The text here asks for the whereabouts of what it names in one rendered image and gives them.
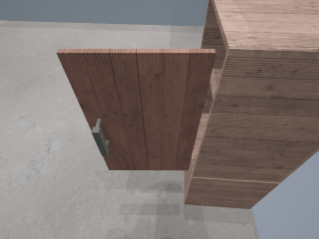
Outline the cupboard door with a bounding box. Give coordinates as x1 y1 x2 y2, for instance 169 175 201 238
57 49 216 170

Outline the handle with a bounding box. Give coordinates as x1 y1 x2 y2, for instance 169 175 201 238
92 119 109 156

